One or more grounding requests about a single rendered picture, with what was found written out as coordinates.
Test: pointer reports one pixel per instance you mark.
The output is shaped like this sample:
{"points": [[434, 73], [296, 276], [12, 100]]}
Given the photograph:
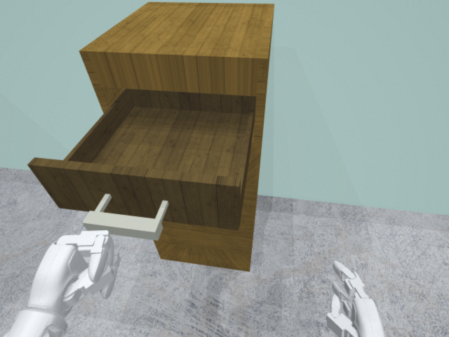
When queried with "drawer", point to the drawer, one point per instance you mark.
{"points": [[190, 149]]}

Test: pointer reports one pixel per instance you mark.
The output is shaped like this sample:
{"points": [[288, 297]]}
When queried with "right robot hand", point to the right robot hand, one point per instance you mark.
{"points": [[365, 319]]}

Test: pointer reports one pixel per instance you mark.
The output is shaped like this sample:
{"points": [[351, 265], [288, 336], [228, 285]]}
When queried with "robot left forearm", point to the robot left forearm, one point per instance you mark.
{"points": [[35, 322]]}

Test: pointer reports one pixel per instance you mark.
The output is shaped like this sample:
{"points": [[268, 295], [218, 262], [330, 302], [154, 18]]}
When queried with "cabinet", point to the cabinet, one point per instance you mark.
{"points": [[216, 48]]}

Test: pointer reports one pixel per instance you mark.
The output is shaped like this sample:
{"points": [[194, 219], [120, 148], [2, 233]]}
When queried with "left robot hand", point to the left robot hand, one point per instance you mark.
{"points": [[88, 256]]}

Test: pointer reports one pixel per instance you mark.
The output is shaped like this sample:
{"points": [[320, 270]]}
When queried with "handle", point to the handle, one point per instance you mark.
{"points": [[123, 225]]}

